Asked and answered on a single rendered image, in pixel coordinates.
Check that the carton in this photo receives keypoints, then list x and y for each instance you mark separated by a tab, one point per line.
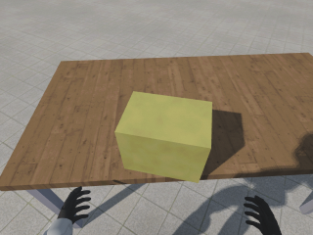
165	135

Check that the right robot hand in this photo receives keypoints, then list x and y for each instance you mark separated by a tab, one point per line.
268	224

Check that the table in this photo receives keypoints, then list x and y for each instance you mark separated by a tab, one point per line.
261	123

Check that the left robot hand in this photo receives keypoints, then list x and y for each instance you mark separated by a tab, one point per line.
69	209

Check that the robot left forearm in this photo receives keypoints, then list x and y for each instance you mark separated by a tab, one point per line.
60	226

